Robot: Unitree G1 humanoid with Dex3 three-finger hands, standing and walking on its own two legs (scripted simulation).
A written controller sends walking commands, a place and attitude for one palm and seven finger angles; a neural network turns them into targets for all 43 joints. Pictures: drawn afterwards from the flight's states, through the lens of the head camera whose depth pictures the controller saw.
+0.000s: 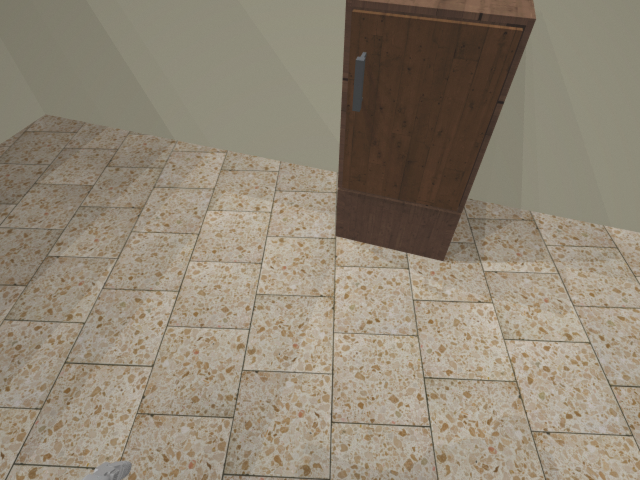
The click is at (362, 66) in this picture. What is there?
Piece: cupboard door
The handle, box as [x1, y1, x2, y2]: [352, 52, 366, 111]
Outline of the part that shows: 366,52 363,52 360,57 357,57 355,62 352,110 359,111 362,99 362,82 364,59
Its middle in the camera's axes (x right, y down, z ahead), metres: +0.11 -0.44 +1.10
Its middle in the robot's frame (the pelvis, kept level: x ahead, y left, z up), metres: +1.12 -0.05 -0.04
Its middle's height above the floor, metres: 0.73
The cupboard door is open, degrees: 0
